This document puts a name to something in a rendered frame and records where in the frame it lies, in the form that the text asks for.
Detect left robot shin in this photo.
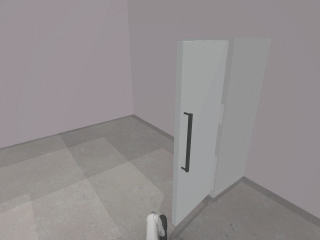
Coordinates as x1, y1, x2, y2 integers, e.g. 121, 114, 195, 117
146, 211, 165, 236

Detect handle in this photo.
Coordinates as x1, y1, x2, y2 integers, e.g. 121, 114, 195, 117
181, 112, 193, 173

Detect fridge door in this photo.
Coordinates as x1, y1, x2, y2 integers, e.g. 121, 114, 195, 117
171, 40, 229, 227

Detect robot left thigh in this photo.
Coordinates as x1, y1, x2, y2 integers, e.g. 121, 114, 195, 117
146, 213, 160, 240

